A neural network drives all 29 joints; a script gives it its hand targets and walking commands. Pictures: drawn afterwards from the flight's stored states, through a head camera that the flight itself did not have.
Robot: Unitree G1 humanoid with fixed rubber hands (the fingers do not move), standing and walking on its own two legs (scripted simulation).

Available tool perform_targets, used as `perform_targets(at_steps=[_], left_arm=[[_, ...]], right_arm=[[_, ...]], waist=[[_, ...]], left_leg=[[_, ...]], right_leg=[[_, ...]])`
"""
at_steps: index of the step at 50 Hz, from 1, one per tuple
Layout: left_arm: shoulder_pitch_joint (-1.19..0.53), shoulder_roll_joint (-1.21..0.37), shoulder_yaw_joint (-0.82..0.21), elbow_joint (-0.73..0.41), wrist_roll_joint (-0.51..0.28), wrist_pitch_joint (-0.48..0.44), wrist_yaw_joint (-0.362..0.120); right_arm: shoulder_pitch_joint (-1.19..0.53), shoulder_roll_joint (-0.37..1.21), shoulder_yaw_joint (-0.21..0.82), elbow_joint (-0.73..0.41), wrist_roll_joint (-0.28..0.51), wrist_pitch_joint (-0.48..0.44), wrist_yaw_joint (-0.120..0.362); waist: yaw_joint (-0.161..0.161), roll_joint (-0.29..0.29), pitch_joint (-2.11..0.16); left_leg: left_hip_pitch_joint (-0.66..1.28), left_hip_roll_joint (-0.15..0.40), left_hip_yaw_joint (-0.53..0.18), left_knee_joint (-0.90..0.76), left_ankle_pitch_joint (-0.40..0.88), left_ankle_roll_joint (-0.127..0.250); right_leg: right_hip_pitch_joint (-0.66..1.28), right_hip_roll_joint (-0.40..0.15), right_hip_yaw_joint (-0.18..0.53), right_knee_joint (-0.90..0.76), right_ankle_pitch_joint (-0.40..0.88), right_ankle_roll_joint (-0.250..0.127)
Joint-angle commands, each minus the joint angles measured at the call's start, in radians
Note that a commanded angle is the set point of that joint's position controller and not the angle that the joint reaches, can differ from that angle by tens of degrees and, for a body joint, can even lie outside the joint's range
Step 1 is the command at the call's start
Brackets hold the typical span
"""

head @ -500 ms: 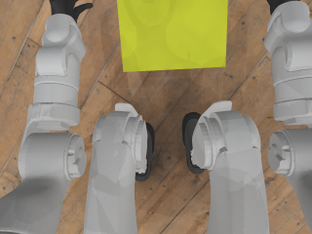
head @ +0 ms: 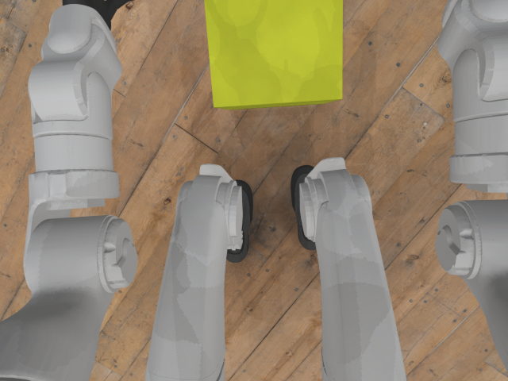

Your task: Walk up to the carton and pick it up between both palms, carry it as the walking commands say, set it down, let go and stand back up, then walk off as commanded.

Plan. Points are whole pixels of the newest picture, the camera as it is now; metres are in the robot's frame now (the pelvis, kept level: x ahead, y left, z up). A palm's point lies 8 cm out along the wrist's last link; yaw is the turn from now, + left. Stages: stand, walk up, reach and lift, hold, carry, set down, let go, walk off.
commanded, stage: set down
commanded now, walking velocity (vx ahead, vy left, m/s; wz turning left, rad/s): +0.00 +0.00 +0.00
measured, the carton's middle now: (273, 45) +0.53 -0.02 -0.39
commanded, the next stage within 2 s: let go in 0.60 s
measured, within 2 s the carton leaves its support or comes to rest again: neither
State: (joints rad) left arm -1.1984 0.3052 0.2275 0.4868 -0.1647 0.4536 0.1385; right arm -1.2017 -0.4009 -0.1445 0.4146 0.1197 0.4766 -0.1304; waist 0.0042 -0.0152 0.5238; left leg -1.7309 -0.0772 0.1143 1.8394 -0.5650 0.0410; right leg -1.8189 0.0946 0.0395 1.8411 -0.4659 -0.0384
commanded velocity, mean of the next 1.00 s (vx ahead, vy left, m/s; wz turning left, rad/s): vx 0.00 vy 0.00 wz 0.00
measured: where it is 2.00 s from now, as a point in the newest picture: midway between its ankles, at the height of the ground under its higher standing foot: (272, 228)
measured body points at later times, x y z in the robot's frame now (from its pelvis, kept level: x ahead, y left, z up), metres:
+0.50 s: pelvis +0.00 -0.01 +0.13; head +0.35 -0.04 +0.40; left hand +0.55 +0.17 +0.03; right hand +0.54 -0.22 +0.01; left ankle +0.12 +0.09 -0.45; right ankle +0.15 -0.09 -0.45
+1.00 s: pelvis +0.02 +0.00 +0.19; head +0.29 -0.04 +0.53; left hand +0.40 +0.21 +0.09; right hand +0.37 -0.26 +0.08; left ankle +0.12 +0.09 -0.45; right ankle +0.15 -0.09 -0.45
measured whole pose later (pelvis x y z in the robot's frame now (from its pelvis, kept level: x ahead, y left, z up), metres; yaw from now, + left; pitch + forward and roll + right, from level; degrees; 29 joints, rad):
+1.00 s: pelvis +0.02 +0.00 +0.19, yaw -5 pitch +11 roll +5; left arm -0.45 0.31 0.20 0.16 -0.14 0.44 -0.02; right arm -0.43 -0.38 -0.09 0.08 0.12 0.49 -0.09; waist 0.02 -0.06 0.51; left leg -0.92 -0.08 0.10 1.09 -0.38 0.04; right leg -1.02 0.10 0.13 1.14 -0.31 -0.03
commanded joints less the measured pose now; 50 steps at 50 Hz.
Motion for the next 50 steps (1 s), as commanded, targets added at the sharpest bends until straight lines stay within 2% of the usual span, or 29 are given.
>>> perform_targets(at_steps=[1, 2, 3, 6, 9, 10, 11, 12, 14, 15, 16, 17, 21, 24, 25, 29, 34, 36, 37, 38, 39, 40, 41, 42, 43, 45, 48, 49, 50], left_arm=[[-0.247, 0.298, 0.076, -0.422, -0.023, -0.019, -0.003], [-0.203, 0.306, 0.082, -0.337, -0.015, -0.007, -0.001], [-0.232, 0.309, 0.088, -0.367, -0.016, -0.001, 0.004], [-0.193, 0.295, 0.078, -0.372, -0.031, 0.004, 0.005], [-0.187, 0.295, 0.095, -0.395, -0.019, 0.004, 0.008], [-0.138, 0.284, 0.107, -0.335, -0.016, 0.003, 0.006], [-0.157, 0.284, 0.100, -0.360, -0.030, 0.001, 0.005], [-0.136, 0.280, 0.100, -0.270, -0.021, -0.002, -0.001], [-0.131, 0.298, 0.130, -0.325, -0.019, -0.012, -0.004], [-0.094, 0.306, 0.138, -0.256, -0.005, -0.013, -0.010], [-0.107, 0.297, 0.125, -0.254, -0.020, -0.018, -0.013], [-0.089, 0.293, 0.130, -0.206, -0.009, -0.020, -0.020], [-0.075, 0.328, 0.161, -0.201, -0.003, -0.039, -0.037], [-0.070, 0.298, 0.151, -0.114, 0.010, -0.059, -0.069], [-0.084, 0.281, 0.133, -0.099, 0.008, -0.065, -0.073], [-0.027, 0.309, 0.145, -0.089, 0.032, -0.073, -0.099], [0.040, 0.327, 0.074, -0.251, 0.028, -0.030, -0.104], [0.235, 0.343, 0.045, -0.414, 0.031, -0.020, -0.111], [0.187, 0.364, 0.028, -0.475, 0.020, -0.014, -0.112], [0.306, 0.337, 0.017, -0.523, 0.034, -0.003, -0.113], [0.272, 0.333, -0.007, -0.512, 0.027, 0.012, -0.118], [0.311, 0.329, -0.008, -0.566, 0.029, 0.019, -0.119], [0.444, 0.323, -0.028, -0.707, 0.032, 0.016, -0.122], [0.462, 0.306, -0.059, -0.711, 0.011, 0.022, -0.124], [0.535, 0.308, -0.029, -0.759, 0.050, 0.019, -0.129], [0.606, 0.240, -0.033, -0.650, 0.087, 0.008, -0.153], [0.762, 0.207, -0.059, -0.735, 0.108, -0.062, -0.180], [0.870, 0.164, -0.055, -0.652, 0.128, -0.079, -0.192], [0.889, 0.123, -0.061, -0.540, 0.131, -0.093, -0.208]], right_arm=[[-0.289, -0.239, -0.072, -0.201, 0.055, -0.014, 0.023], [-0.248, -0.236, -0.084, -0.141, 0.044, -0.004, 0.025], [-0.281, -0.282, -0.106, -0.159, 0.035, -0.008, 0.025], [-0.276, -0.257, -0.084, -0.202, 0.045, -0.005, 0.034], [-0.261, -0.272, -0.096, -0.180, 0.032, -0.003, 0.043], [-0.251, -0.247, -0.069, -0.175, 0.032, -0.003, 0.043], [-0.265, -0.254, -0.068, -0.213, 0.034, -0.007, 0.044], [-0.249, -0.261, -0.088, -0.130, 0.010, -0.009, 0.046], [-0.262, -0.272, -0.081, -0.211, 0.007, -0.018, 0.043], [-0.237, -0.249, -0.069, -0.160, 0.010, -0.012, 0.045], [-0.248, -0.253, -0.067, -0.170, 0.012, -0.016, 0.044], [-0.248, -0.245, -0.061, -0.140, 0.006, -0.016, 0.047], [-0.246, -0.227, -0.035, -0.150, 0.003, -0.023, 0.039], [-0.232, -0.173, -0.010, -0.052, -0.015, -0.033, 0.033], [-0.238, -0.183, -0.020, -0.022, -0.030, -0.042, 0.033], [-0.224, -0.160, -0.033, -0.088, -0.047, -0.048, 0.013], [-0.085, -0.147, -0.066, -0.130, -0.077, 0.002, -0.011], [0.113, -0.136, -0.046, -0.313, -0.072, 0.016, -0.026], [0.065, -0.144, -0.024, -0.368, -0.045, 0.025, -0.030], [0.189, -0.130, -0.008, -0.368, -0.048, 0.037, -0.026], [0.162, -0.123, 0.014, -0.328, -0.033, 0.050, -0.016], [0.173, -0.120, 0.019, -0.443, -0.017, 0.049, -0.008], [0.306, -0.104, 0.051, -0.569, -0.021, 0.044, -0.003], [0.322, -0.100, 0.053, -0.569, -0.016, 0.039, 0.008], [0.406, -0.081, 0.054, -0.573, -0.013, 0.041, 0.014], [0.485, -0.023, 0.073, -0.482, -0.010, 0.025, 0.033], [0.680, 0.017, 0.083, -0.582, -0.019, -0.039, 0.053], [0.744, 0.045, 0.093, -0.581, -0.034, -0.065, 0.057], [0.786, 0.075, 0.073, -0.476, -0.056, -0.085, 0.067]], waist=[[0.044, -0.090, -2.404], [0.046, -0.091, -2.375], [0.024, -0.077, -2.365], [0.049, -0.096, -2.428], [0.046, -0.092, -2.398], [0.072, -0.126, -2.382], [0.068, -0.127, -2.436], [0.054, -0.123, -2.310], [0.077, -0.155, -2.403], [0.105, -0.158, -2.333], [0.094, -0.154, -2.341], [0.107, -0.153, -2.281], [0.146, -0.192, -2.302], [0.148, -0.208, -2.170], [0.130, -0.206, -2.146], [0.139, -0.212, -2.271], [0.109, -0.124, -2.434], [0.108, -0.114, -2.645], [0.098, -0.111, -2.589], [0.101, -0.099, -2.588], [0.086, -0.089, -2.457], [0.110, -0.085, -2.441], [0.109, -0.091, -2.553], [0.080, -0.082, -2.504], [0.107, -0.066, -2.452], [0.117, -0.040, -2.187], [0.096, -0.030, -2.126], [0.104, -0.043, -2.052], [0.087, -0.038, -1.813]], left_leg=[[0.604, -0.009, -0.071, -0.340, 0.280, -0.019], [0.629, -0.008, -0.078, -0.366, 0.265, -0.021], [0.640, -0.008, -0.079, -0.369, 0.252, -0.025], [0.740, -0.006, -0.092, -0.432, 0.337, -0.025], [0.795, -0.007, -0.098, -0.483, 0.372, -0.030], [0.773, -0.007, -0.093, -0.495, 0.387, -0.025], [0.816, -0.011, -0.099, -0.512, 0.424, -0.025], [0.753, -0.003, -0.102, -0.526, 0.378, -0.026], [0.777, -0.010, -0.090, -0.564, 0.417, -0.027], [0.754, -0.006, -0.087, -0.584, 0.401, -0.025], [0.776, -0.008, -0.092, -0.607, 0.408, -0.026], [0.736, -0.007, -0.087, -0.618, 0.376, -0.024], [0.696, -0.009, -0.083, -0.686, 0.372, -0.021], [0.581, -0.001, -0.085, -0.714, 0.293, -0.028], [0.580, -0.001, -0.086, -0.727, 0.280, -0.033], [0.604, -0.011, -0.073, -0.729, 0.292, -0.034], [0.756, -0.012, -0.062, -0.736, 0.326, -0.023], [0.950, -0.018, -0.052, -0.732, 0.416, -0.023], [0.943, -0.017, -0.057, -0.743, 0.384, -0.022], [1.042, -0.013, -0.060, -0.771, 0.414, -0.025], [1.010, -0.006, -0.080, -0.788, 0.368, -0.020], [1.064, 0.002, -0.081, -0.807, 0.375, -0.013], [1.173, 0.001, -0.083, -0.811, 0.451, -0.012], [1.200, 0.011, -0.098, -0.819, 0.459, -0.017], [1.251, 0.014, -0.101, -0.846, 0.468, -0.021], [1.232, 0.027, -0.116, -0.903, 0.426, -0.020], [1.325, 0.034, -0.133, -0.930, 0.460, -0.020], [1.332, 0.041, -0.131, -0.945, 0.441, -0.016], [1.281, 0.047, -0.141, -0.973, 0.360, -0.019]], right_leg=[[1.191, -0.040, 0.015, -0.300, 0.356, 0.023], [1.163, -0.037, 0.006, -0.320, 0.322, 0.029], [1.154, -0.037, 0.010, -0.336, 0.307, 0.021], [1.224, -0.031, 0.001, -0.384, 0.383, 0.027], [1.249, -0.030, 0.004, -0.432, 0.414, 0.026], [1.285, -0.031, 0.011, -0.452, 0.436, 0.032], [1.329, -0.031, 0.014, -0.465, 0.479, 0.029], [1.262, -0.033, 0.015, -0.472, 0.438, 0.031], [1.416, -0.036, 0.034, -0.524, 0.503, 0.032], [1.391, -0.037, 0.035, -0.528, 0.483, 0.038], [1.416, -0.041, 0.041, -0.555, 0.491, 0.034], [1.412, -0.046, 0.048, -0.569, 0.465, 0.035], [1.587, -0.063, 0.100, -0.637, 0.515, 0.039], [1.593, -0.086, 0.132, -0.673, 0.468, 0.043], [1.581, -0.085, 0.125, -0.678, 0.449, 0.042], [1.717, -0.089, 0.137, -0.692, 0.501, 0.053], [1.712, -0.069, 0.095, -0.659, 0.543, 0.065], [1.836, -0.057, 0.077, -0.663, 0.603, 0.079], [1.792, -0.059, 0.074, -0.673, 0.558, 0.082], [1.800, -0.053, 0.063, -0.698, 0.555, 0.077], [1.707, -0.054, 0.063, -0.714, 0.494, 0.071], [1.707, -0.055, 0.062, -0.741, 0.477, 0.067], [1.807, -0.051, 0.061, -0.755, 0.547, 0.065], [1.754, -0.046, 0.042, -0.756, 0.542, 0.059], [1.757, -0.043, 0.045, -0.785, 0.537, 0.055], [1.671, -0.052, 0.050, -0.854, 0.459, 0.049], [1.730, -0.051, 0.051, -0.911, 0.490, 0.046], [1.736, -0.058, 0.053, -0.940, 0.461, 0.050], [1.635, -0.067, 0.048, -0.969, 0.371, 0.048]])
